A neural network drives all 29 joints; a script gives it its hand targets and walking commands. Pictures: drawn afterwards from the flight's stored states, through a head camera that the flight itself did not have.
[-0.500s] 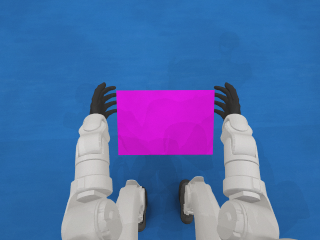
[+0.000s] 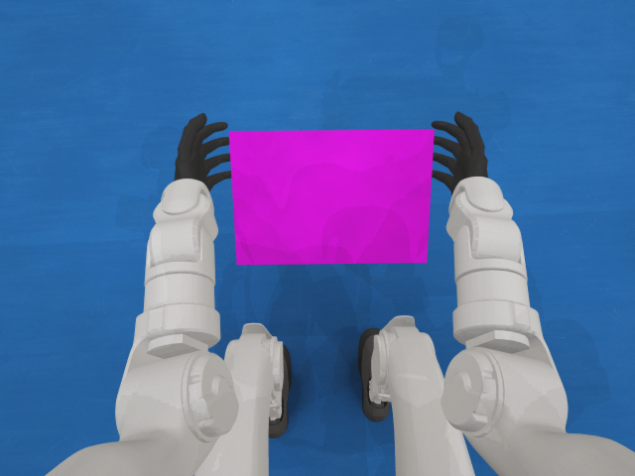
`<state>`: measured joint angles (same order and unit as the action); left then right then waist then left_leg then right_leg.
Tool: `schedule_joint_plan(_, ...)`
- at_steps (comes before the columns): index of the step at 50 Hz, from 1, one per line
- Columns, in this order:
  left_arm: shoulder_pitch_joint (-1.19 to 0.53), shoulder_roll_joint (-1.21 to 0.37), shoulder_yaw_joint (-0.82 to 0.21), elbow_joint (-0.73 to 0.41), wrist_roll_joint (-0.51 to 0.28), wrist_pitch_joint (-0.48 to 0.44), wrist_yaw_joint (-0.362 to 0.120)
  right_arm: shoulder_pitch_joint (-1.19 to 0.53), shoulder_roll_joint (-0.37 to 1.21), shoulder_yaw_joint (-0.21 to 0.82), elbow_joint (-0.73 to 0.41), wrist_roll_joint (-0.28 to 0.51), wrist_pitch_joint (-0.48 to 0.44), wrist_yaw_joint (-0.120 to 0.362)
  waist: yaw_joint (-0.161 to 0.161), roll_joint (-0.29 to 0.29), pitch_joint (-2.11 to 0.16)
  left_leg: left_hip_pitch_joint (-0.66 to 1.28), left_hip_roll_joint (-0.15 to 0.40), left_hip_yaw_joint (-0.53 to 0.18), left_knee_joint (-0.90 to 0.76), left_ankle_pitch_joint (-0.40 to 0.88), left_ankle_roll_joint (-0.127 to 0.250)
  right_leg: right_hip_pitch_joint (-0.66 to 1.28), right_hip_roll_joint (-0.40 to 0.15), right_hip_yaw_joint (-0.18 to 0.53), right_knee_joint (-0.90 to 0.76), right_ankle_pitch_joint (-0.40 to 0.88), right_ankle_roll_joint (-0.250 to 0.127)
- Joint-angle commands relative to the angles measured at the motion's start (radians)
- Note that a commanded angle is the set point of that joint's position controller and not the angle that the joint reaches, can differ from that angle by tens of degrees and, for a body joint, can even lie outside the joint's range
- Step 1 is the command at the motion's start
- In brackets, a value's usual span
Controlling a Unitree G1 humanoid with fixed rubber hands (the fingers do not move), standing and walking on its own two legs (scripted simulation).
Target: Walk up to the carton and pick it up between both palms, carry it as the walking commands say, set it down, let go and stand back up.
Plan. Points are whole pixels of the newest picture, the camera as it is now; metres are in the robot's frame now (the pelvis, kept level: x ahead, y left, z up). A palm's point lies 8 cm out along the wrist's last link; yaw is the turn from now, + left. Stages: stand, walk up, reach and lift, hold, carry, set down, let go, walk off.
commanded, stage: set down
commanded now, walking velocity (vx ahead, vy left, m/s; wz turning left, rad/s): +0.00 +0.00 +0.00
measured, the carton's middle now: (329, 192) +0.47 -0.01 -0.17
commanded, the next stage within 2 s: none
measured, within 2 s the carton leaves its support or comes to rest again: neither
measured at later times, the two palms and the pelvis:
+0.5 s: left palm (214, 185) +0.48 +0.16 -0.16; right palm (441, 185) +0.47 -0.17 -0.17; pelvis -0.01 -0.01 -0.07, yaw +0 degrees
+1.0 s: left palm (227, 190) +0.50 +0.16 -0.25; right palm (422, 187) +0.50 -0.17 -0.26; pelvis -0.02 +0.00 -0.13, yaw +0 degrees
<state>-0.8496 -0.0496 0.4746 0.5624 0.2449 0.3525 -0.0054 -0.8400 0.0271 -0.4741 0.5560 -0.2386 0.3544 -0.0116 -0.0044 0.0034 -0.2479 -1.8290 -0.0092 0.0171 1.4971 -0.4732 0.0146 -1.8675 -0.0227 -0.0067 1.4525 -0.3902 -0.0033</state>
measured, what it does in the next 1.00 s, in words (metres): lowers itself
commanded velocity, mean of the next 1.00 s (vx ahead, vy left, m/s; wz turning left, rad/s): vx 0.00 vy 0.00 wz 0.00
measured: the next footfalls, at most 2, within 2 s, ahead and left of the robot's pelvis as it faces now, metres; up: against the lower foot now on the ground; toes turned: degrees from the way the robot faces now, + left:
none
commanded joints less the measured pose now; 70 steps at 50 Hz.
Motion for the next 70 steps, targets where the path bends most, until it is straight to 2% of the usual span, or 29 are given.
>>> schedule_joint_plan(1, -0.585, -0.903, -0.565, 0.058, -0.168, -0.017, -0.288, -0.582, 0.898, 0.568, 0.049, 0.170, -0.018, 0.286, -0.003, -0.001, -0.909, 0.392, -0.142, 0.007, -0.137, 0.224, -0.028, 0.579, 0.162, -0.029, -0.058, 0.209, 0.008)
schedule_joint_plan(11, -0.644, -0.854, -0.571, 0.062, -0.195, -0.027, -0.281, -0.650, 0.870, 0.585, 0.040, 0.195, -0.028, 0.258, -0.001, -0.003, -0.965, 0.287, -0.142, 0.025, -0.044, 0.238, -0.033, 0.523, 0.165, -0.032, 0.029, 0.235, 0.015)
schedule_joint_plan(31, -0.808, -0.764, -0.554, 0.093, -0.239, -0.038, -0.274, -0.827, 0.811, 0.570, 0.078, 0.239, -0.036, 0.223, 0.004, -0.015, -0.974, 0.111, -0.131, 0.048, 0.130, 0.171, -0.025, 0.405, 0.159, -0.041, 0.201, 0.184, 0.017)
schedule_joint_plan(44, -0.906, -0.716, -0.560, 0.107, -0.269, -0.058, -0.252, -0.926, 0.745, 0.561, 0.111, 0.272, -0.060, 0.216, -0.002, -0.011, -0.949, 0.079, -0.122, 0.049, 0.234, 0.160, -0.021, 0.335, 0.143, -0.052, 0.315, 0.162, 0.012)
schedule_joint_plan(61, -0.973, -0.649, -0.605, 0.110, -0.321, -0.110, -0.211, -0.987, 0.644, 0.580, 0.139, 0.332, -0.120, 0.201, -0.016, 0.008, -0.894, 0.091, -0.111, 0.034, 0.370, 0.240, -0.023, 0.263, 0.126, -0.053, 0.457, 0.221, 0.010)
schedule_joint_plan(70, -1.031, -0.597, -0.616, 0.125, -0.350, -0.140, -0.193, -1.018, 0.605, 0.577, 0.194, 0.371, -0.151, 0.191, -0.013, 0.015, -0.825, 0.076, -0.101, 0.029, 0.440, 0.243, -0.020, 0.234, 0.116, -0.046, 0.527, 0.229, 0.007)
